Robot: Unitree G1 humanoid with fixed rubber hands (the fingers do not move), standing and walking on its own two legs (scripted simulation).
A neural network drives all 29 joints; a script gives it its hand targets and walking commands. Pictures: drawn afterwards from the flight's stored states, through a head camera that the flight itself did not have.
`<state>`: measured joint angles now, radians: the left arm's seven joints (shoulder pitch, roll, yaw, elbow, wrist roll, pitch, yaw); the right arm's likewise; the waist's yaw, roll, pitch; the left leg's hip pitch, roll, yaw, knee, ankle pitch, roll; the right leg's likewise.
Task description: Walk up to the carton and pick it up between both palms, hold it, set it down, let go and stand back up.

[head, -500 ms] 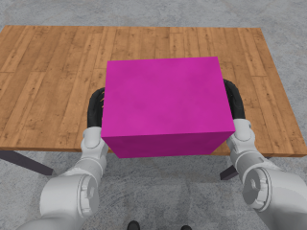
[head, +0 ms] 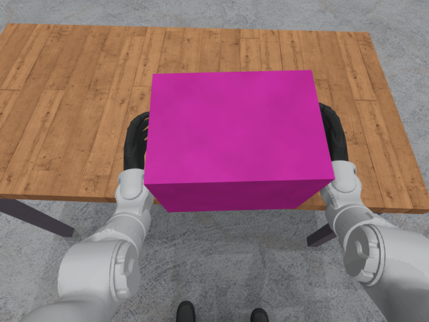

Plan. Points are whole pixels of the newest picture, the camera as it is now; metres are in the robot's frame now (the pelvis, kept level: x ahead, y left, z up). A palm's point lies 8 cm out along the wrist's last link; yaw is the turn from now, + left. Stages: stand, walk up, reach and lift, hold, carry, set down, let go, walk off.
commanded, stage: reach and lift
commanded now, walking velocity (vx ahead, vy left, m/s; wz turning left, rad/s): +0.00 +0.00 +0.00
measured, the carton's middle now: (232, 148) +0.44 +0.00 +0.00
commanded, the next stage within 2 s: none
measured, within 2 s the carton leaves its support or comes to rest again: leaves its support in 0.56 s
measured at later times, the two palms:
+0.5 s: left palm (135, 175) +0.38 +0.18 +0.01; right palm (336, 164) +0.40 -0.19 +0.02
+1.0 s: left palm (96, 131) +0.38 +0.19 +0.15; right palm (371, 122) +0.39 -0.18 +0.16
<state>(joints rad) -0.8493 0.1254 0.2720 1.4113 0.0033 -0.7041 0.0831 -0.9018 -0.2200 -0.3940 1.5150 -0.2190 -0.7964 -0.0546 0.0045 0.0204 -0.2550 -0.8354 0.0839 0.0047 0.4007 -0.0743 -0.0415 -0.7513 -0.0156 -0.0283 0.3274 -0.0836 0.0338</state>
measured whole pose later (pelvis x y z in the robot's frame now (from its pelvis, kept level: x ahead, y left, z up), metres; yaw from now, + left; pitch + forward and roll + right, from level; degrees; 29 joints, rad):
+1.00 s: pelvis -0.01 +0.00 +0.02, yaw +2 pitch +6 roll +0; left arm -0.70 0.17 0.12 0.83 -0.09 0.12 0.10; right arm -0.69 -0.20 -0.08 0.80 0.22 0.12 -0.11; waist -0.01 0.00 -0.17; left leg -0.34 0.05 0.00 0.34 -0.09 -0.04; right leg -0.29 -0.05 -0.03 0.34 -0.15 0.04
